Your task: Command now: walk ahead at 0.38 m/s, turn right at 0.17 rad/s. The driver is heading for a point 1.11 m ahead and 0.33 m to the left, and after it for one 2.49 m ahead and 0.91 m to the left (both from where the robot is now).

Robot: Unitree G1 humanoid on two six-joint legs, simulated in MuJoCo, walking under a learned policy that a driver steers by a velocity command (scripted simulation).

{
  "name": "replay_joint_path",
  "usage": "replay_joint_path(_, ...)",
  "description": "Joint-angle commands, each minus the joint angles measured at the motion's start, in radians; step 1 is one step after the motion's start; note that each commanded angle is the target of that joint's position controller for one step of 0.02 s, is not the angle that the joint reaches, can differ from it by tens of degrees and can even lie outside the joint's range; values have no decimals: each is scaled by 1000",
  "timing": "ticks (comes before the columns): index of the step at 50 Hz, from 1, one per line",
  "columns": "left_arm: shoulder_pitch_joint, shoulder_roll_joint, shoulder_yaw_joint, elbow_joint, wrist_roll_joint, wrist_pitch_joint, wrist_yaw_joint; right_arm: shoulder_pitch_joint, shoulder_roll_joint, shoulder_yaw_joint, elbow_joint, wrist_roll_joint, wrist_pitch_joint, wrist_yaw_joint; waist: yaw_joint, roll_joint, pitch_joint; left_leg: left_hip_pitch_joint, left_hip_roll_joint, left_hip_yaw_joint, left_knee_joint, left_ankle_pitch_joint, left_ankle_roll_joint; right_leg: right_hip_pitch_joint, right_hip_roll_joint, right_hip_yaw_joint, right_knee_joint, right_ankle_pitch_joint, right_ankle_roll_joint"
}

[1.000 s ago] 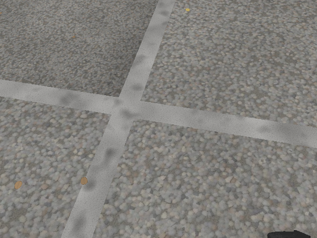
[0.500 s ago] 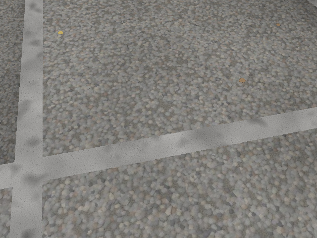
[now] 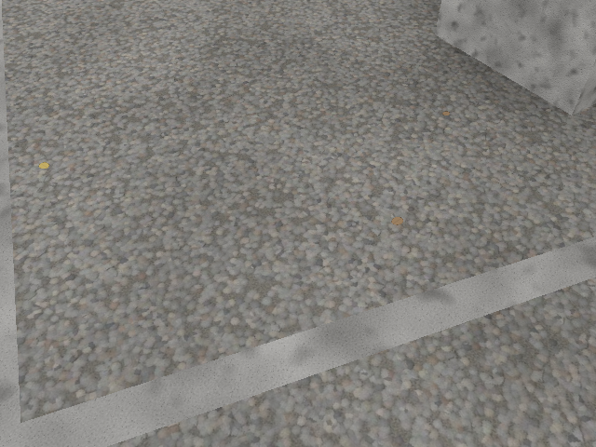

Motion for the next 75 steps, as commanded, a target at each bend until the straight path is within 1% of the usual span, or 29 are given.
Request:
replay_joint_path(1, -68, 136, 34, -60, -11, -9, 9, 124, -60, -15, -11, 5, -32, -14, -92, -40, 76, 263, -40, 49, -240, 42, 56, -233, -204, 263, -130, -552, -81)
replay_joint_path(2, -111, 88, 22, -83, -11, -15, 13, 196, -91, -19, 6, -3, -45, -26, -124, 54, 102, 358, 68, -97, -355, -84, 86, -365, -143, 205, 27, -520, -37)
replay_joint_path(3, -119, -7, -4, -111, -25, -31, 11, 239, -172, -32, 6, -7, -55, -34, -125, 243, 68, 425, 320, -458, -522, -374, 142, -472, -14, 12, 332, -425, 16)
replay_joint_path(4, -165, 64, 9, -125, 7, -44, 8, 193, -236, -59, 17, -8, -56, -33, -101, 169, 199, 285, 404, -649, -604, -480, 197, -572, -17, 4, 437, -287, 20)
replay_joint_path(6, -103, 105, 22, -90, 15, -56, -12, 94, -165, -47, 8, 14, -68, -20, -16, 102, 194, 251, 306, -495, -583, -331, 165, -517, -83, 26, 499, -146, 38)
replay_joint_path(10, -132, 75, 12, -68, 25, -46, -30, 140, -105, -35, 42, 22, -93, -7, -38, 122, 130, 284, 189, -252, -570, 13, 148, -473, -130, -76, 561, -23, 84)
replay_joint_path(19, -366, 37, -17, -124, 8, -50, -30, 265, -126, -44, 123, 12, -93, -9, -116, 150, 150, 338, 197, -129, -469, 474, 150, -314, -134, -182, 219, -19, 71)
replay_joint_path(21, -323, 51, -12, -115, 8, -54, -21, 249, -141, -48, 133, 13, -88, -12, -83, 154, 135, 332, 219, -125, -408, 622, 138, -196, -108, -194, 171, -57, 35)
replay_joint_path(23, -102, 84, 7, -39, 18, -70, 0, 228, -141, -45, 143, 23, -84, -13, 27, 96, 24, 275, 169, -65, -145, 854, 103, 123, -67, -189, 73, -24, -10)
replay_joint_path(24, 77, 143, 26, 0, 38, -82, 15, 205, -117, -36, 121, 29, -86, -12, 107, 26, -99, 101, 124, -36, 97, 645, 82, 390, -213, -36, 55, -114, -50)
replay_joint_path(25, 181, 261, 53, 12, 53, -83, 25, 273, 10, -5, 74, 54, -87, -6, 100, -233, -251, -234, -30, 41, 459, 27, 37, 671, -540, 427, -27, -283, -143)
replay_joint_path(26, 162, 222, 46, 19, 19, -73, 25, 231, -105, -37, 97, 28, -79, -18, 104, -136, -224, -295, -39, -77, 577, -110, 59, 548, -562, 563, -118, -299, -153)
replay_joint_path(27, 56, 168, 28, 14, 12, -72, 24, 171, -104, -43, 83, 26, -77, -13, 51, -86, -64, -316, 17, -104, 584, -30, 72, 410, -512, 388, -131, -290, -124)
replay_joint_path(28, -10, 106, 13, 10, 9, -79, 20, 144, -77, -36, 86, 27, -79, -5, 25, -63, 18, -289, 53, -93, 536, 41, 72, 288, -462, 262, -170, -200, -99)
replay_joint_path(31, -44, 46, -6, 34, 2, -103, 24, 163, -43, -37, 117, 0, -45, 14, -31, -95, 85, -206, 75, -71, 473, 109, 51, 145, -369, 42, -232, -12, -41)
replay_joint_path(35, 8, 61, 1, 75, -8, -128, 27, 50, -22, -38, 81, -1, -27, 33, -41, -61, 118, -326, 86, -54, 438, 224, 34, 173, -361, -90, -263, 158, -51)
replay_joint_path(39, 37, 45, -5, 106, -6, -127, 29, -106, -1, -24, 26, 1, -32, 46, -25, -54, 151, -348, 77, -4, 232, 374, 25, 179, -329, -214, -259, 265, -43)
replay_joint_path(43, 98, 79, 1, 144, -6, -123, 41, -239, 3, -9, -27, -2, -33, 59, 6, -44, 170, -290, 55, 79, 38, 407, 58, 253, -357, -276, -241, 380, -33)
replay_joint_path(46, 111, 107, 7, 163, -2, -108, 52, -233, -18, -15, -38, -6, -32, 54, -12, -53, 137, -225, -4, 128, -19, 300, 110, 368, -376, -322, -116, 705, -15)
replay_joint_path(48, 102, 140, 15, 167, 3, -90, 59, -134, -46, -29, -15, -9, -30, 44, -61, -80, 64, -101, -73, 156, -29, 180, 157, 407, -383, -344, 88, 946, -11)
replay_joint_path(50, 84, 156, 19, 151, -1, -74, 55, 120, -114, -65, 60, -26, -45, 24, -177, -21, -70, 244, -83, 74, -155, 185, 224, 237, -356, -358, 525, 723, 20)
replay_joint_path(51, 123, 56, -1, 103, -12, -78, 46, 157, -227, -95, 60, -30, -46, 7, -135, 159, -167, 522, 208, -307, -150, 312, 318, -94, -244, -355, 884, -18, 70)
replay_joint_path(52, 92, 83, 7, 44, -23, -82, 38, 136, -284, -108, 33, 6, -37, 7, -119, 208, -266, 656, 379, -760, -277, 599, 470, -352, -56, -174, 1133, -461, 110)
replay_joint_path(53, -6, 98, 7, 33, -14, -86, 39, 107, -251, -103, 36, 26, -31, -3, -121, 48, -164, 578, 343, -566, -281, 748, 426, -420, -142, -62, 1112, -344, 105)
replay_joint_path(55, -13, 80, 0, 42, -15, -91, 43, 5, -152, -77, 35, 32, -34, -13, -43, -27, 18, 320, 241, -340, -298, 920, 327, -352, -202, -69, 947, -247, 108)
replay_joint_path(57, 19, 77, 2, 46, 17, -52, 41, -43, -112, -60, 25, 38, -38, -15, 7, -7, 29, 188, 165, -243, -322, 954, 276, -248, -211, -66, 846, -233, 129)
replay_joint_path(59, 29, 59, -1, 38, 16, -24, 37, -24, -142, -66, 28, 31, -48, -8, 22, 7, 0, 161, 132, -211, -312, 1050, 264, -225, -193, -81, 785, -210, 147)
replay_joint_path(68, -180, 88, -3, -47, 0, 3, 45, 74, -173, -75, 16, 21, -14, -25, -57, 90, -6, 245, 110, -316, -275, 859, 198, -329, -170, -54, 547, -83, 159)
replay_joint_path(75, -209, 115, -9, -76, -22, -14, 57, 60, -195, -85, -10, 7, 12, -29, -66, 116, 30, 289, 124, -464, -179, 881, 204, -227, -105, -19, 340, -208, 115)
Keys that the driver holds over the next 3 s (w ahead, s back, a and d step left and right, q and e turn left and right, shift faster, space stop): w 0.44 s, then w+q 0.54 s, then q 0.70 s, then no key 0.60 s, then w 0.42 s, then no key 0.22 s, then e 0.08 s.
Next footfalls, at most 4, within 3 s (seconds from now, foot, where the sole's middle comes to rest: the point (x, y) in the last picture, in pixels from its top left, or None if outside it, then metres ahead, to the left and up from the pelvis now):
0.04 left None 0.04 0.11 -0.78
0.48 right None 0.31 -0.11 -0.78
1.00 left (274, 433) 0.59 0.10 -0.78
1.58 right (319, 363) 0.77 -0.01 -0.78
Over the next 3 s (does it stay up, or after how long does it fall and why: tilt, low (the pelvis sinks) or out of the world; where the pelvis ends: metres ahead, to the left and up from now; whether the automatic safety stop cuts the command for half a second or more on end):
stays up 0.72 0.18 0.00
